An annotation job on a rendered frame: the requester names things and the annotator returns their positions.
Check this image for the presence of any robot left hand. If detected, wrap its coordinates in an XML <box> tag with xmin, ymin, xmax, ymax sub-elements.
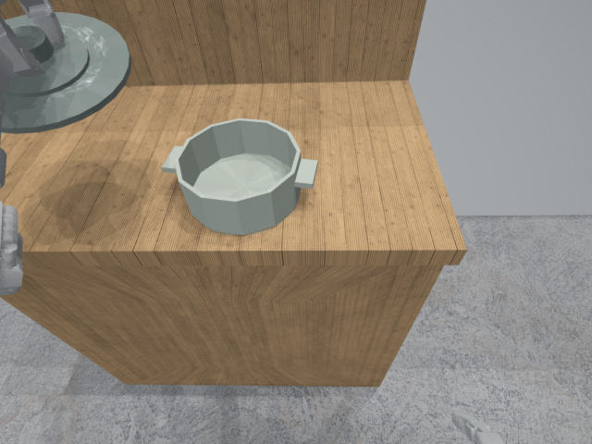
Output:
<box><xmin>0</xmin><ymin>0</ymin><xmax>64</xmax><ymax>77</ymax></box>

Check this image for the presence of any lid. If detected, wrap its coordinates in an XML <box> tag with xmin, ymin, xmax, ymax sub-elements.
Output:
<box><xmin>1</xmin><ymin>12</ymin><xmax>131</xmax><ymax>134</ymax></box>

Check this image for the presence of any knob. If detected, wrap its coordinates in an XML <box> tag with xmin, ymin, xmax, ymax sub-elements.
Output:
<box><xmin>11</xmin><ymin>26</ymin><xmax>54</xmax><ymax>64</ymax></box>

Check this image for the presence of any pot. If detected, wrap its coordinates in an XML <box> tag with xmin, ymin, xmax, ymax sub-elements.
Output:
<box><xmin>162</xmin><ymin>118</ymin><xmax>318</xmax><ymax>235</ymax></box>

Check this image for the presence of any table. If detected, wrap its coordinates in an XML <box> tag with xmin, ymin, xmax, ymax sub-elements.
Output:
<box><xmin>0</xmin><ymin>0</ymin><xmax>467</xmax><ymax>387</ymax></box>

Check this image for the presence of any robot left upper arm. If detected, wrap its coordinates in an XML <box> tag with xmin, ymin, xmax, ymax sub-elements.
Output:
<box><xmin>0</xmin><ymin>201</ymin><xmax>23</xmax><ymax>295</ymax></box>

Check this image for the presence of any robot right hand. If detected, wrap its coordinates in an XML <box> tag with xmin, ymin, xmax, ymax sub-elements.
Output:
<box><xmin>451</xmin><ymin>412</ymin><xmax>505</xmax><ymax>444</ymax></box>

